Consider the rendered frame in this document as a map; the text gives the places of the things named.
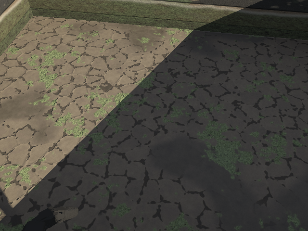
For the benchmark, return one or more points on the robot left hand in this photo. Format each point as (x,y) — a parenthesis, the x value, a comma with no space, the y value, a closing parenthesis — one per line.
(49,217)

